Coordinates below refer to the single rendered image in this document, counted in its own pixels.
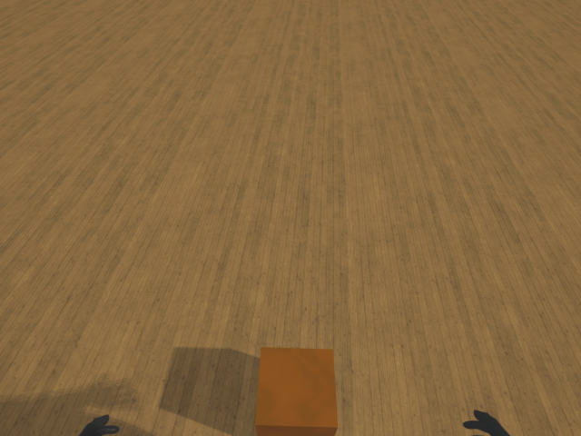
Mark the carton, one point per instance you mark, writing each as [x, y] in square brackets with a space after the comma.
[296, 393]

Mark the robot right hand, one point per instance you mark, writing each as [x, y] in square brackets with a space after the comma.
[486, 423]

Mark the robot left hand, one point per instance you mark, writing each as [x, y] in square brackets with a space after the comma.
[97, 428]

